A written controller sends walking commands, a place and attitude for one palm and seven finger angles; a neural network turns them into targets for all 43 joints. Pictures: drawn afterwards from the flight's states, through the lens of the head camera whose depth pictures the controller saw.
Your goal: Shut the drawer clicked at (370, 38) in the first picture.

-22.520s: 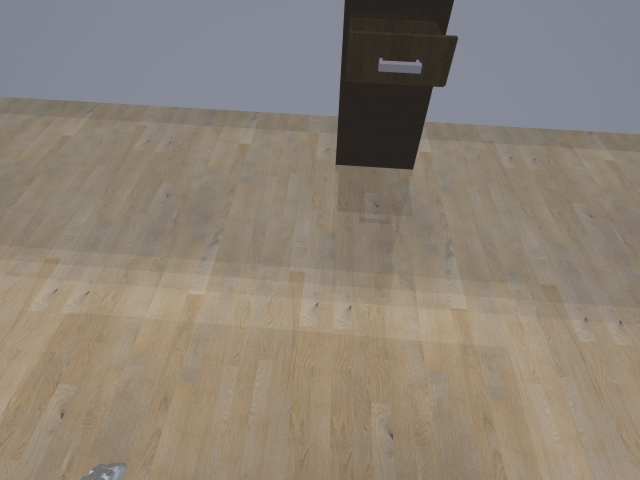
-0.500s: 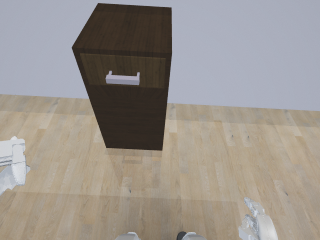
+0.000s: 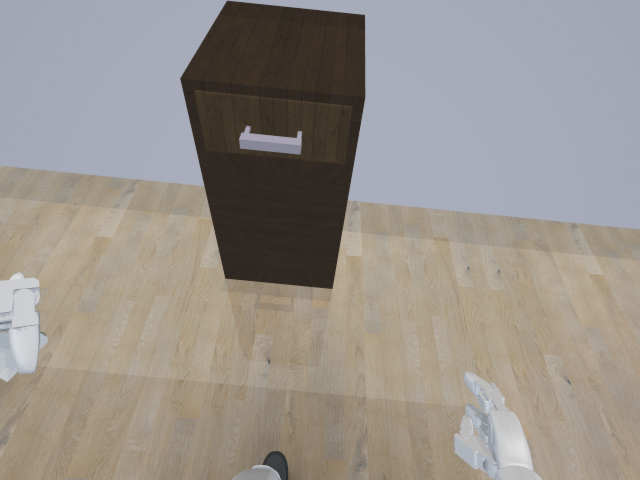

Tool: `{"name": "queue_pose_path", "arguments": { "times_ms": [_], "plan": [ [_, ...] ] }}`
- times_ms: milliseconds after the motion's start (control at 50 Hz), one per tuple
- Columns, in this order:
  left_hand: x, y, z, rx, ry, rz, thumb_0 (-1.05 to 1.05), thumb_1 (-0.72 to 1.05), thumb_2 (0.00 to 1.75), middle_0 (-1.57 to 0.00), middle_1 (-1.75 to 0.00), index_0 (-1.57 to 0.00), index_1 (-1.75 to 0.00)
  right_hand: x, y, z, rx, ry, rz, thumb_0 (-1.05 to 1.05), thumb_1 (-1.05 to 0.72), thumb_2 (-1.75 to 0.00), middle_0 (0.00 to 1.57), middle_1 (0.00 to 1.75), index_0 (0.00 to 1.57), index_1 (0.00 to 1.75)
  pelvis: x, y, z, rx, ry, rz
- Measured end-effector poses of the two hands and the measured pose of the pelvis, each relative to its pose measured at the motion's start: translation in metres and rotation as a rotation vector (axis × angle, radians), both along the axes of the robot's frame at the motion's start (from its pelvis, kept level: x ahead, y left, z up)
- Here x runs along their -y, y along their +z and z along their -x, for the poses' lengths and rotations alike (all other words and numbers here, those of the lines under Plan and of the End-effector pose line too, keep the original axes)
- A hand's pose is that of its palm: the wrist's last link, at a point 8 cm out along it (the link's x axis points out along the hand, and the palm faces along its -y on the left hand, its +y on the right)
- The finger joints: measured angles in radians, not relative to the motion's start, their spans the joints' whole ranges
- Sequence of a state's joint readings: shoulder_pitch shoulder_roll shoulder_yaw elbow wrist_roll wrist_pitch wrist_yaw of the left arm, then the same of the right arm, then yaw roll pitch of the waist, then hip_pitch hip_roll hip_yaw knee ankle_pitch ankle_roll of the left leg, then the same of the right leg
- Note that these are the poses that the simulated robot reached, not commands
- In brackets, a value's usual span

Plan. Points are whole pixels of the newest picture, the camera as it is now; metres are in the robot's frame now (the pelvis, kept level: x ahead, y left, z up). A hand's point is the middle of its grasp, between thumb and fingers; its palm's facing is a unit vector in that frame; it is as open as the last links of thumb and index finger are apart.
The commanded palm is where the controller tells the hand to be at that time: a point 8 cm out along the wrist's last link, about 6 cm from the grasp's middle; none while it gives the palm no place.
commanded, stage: stop stepping back and stand still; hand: left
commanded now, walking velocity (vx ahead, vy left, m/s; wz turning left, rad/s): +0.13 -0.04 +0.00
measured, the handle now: (272, 137) +0.82 +0.17 -0.09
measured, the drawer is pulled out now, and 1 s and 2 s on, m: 0.00 0.00 0.00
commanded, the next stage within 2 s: let the arm hang, fingers relaxed in 0.68 s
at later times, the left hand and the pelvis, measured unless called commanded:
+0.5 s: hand (46, 397) +0.15 +0.23 +0.17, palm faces +0.23 -0.84 -0.48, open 3.3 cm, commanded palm +0.11 +0.28 +0.18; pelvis -0.06 +0.01 +0.00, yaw -6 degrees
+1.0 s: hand out of the picture +0.10 +0.21 -0.12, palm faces -0.04 -0.96 -0.28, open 3.1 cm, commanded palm none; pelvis -0.05 +0.01 -0.01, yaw -4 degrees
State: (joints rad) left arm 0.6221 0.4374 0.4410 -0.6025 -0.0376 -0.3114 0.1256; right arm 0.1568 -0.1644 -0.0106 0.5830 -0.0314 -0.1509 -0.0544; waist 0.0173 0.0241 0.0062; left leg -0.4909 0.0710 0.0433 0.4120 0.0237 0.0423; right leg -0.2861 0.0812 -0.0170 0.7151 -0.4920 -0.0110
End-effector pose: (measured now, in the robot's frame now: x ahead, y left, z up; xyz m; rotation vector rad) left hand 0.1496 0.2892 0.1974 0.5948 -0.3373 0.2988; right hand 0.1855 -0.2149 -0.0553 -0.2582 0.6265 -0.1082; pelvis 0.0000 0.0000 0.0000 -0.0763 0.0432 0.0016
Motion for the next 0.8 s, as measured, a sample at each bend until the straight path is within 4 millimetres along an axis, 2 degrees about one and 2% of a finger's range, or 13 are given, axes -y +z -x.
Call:
{"name": "queue_pose_path", "arguments": {
  "times_ms": [100, 180, 280, 360, 420, 520, 600, 680, 780, 800],
  "plan": [
    [0.013, -0.01, 0.017, -0.007, -0.029, 0.064, 0.02, 0.89, 0.9, -1.41, -1.6, -1.41, -1.6, 0.0, -0.01, 0.029, -0.025, -0.004, -0.011, 0.01, -0.9, -0.9, 0.2, 0.3, 0.2, 0.3, -0.003, -0.005, 0.023, 0.011, -0.065, -0.034],
    [0.008, -0.012, 0.013, 0.03, -0.048, 0.117, 0.02, 0.89, 0.9, -1.41, -1.6, -1.41, -1.6, 0.005, -0.013, 0.064, -0.068, -0.075, 0.02, 0.02, -0.9, -0.9, 0.2, 0.3, 0.2, 0.3, -0.012, -0.005, 0.022, 0.014, -0.061, -0.033],
    [-0.002, -0.015, 0.005, -0.019, -0.041, 0.119, 0.02, 0.89, 0.9, -1.41, -1.6, -1.41, -1.6, 0.008, -0.005, 0.103, -0.079, -0.156, 0.025, 0.02, -0.9, -0.9, 0.2, 0.3, 0.2, 0.3, -0.015, 0.004, 0.037, 0.037, -0.079, -0.063],
    [0.01, -0.009, 0.013, -0.06, -0.087, 0.077, 0.02, 0.89, 0.9, -1.41, -1.6, -1.41, -1.6, 0.01, 0.001, 0.125, -0.069, -0.173, 0.01, 0.02, -0.9, -0.9, 0.2, 0.3, 0.2, 0.3, -0.013, 0.01, 0.046, 0.04, -0.095, -0.059],
    [0.019, -0.008, 0.022, -0.09, -0.122, 0.045, 0.02, 0.89, 0.9, -1.41, -1.6, -1.41, -1.6, 0.017, -0.004, 0.135, -0.082, -0.179, 0.011, 0.02, -0.9, -0.9, 0.2, 0.3, 0.2, 0.3, -0.011, 0.008, 0.053, 0.043, -0.095, -0.056],
    [0.014, -0.01, 0.034, -0.075, -0.097, 0.056, 0.02, 0.89, 0.9, -1.41, -1.6, -1.41, -1.6, 0.03, -0.015, 0.145, -0.13, -0.211, 0.031, 0.02, -0.9, -0.9, 0.2, 0.3, 0.2, 0.3, -0.014, 0.002, 0.054, 0.049, -0.113, -0.042],
    [0.0, -0.017, 0.032, -0.034, -0.043, 0.107, 0.02, 0.89, 0.9, -1.41, -1.6, -1.41, -1.6, 0.03, -0.019, 0.145, -0.132, -0.226, 0.05, 0.02, -0.9, -0.9, 0.2, 0.3, 0.2, 0.3, -0.02, -0.001, 0.051, 0.068, -0.104, -0.05],
    [0.0, -0.018, 0.025, -0.037, -0.023, 0.106, 0.02, 0.89, 0.9, -1.41, -1.6, -1.41, -1.6, 0.019, -0.015, 0.134, -0.088, -0.206, 0.023, 0.02, -0.9, -0.9, 0.2, 0.3, 0.2, 0.3, -0.02, 0.002, 0.05, 0.071, -0.106, -0.077],
    [0.013, -0.01, 0.022, -0.05, -0.058, 0.074, 0.02, 0.89, 0.9, -1.41, -1.6, -1.41, -1.6, 0.005, -0.012, 0.116, -0.056, -0.144, -0.033, 0.02, -0.9, -0.9, 0.2, 0.3, 0.2, 0.3, -0.013, 0.005, 0.051, 0.058, -0.098, -0.07],
    [0.015, -0.017, 0.019, -0.074, -0.077, 0.066, 0.02, 0.89, 0.9, -1.41, -1.6, -1.41, -1.6, 0.004, -0.015, 0.112, -0.05, -0.124, -0.052, 0.02, -0.9, -0.9, 0.2, 0.3, 0.2, 0.3, -0.013, 0.005, 0.051, 0.049, -0.094, -0.064]
  ]
}}
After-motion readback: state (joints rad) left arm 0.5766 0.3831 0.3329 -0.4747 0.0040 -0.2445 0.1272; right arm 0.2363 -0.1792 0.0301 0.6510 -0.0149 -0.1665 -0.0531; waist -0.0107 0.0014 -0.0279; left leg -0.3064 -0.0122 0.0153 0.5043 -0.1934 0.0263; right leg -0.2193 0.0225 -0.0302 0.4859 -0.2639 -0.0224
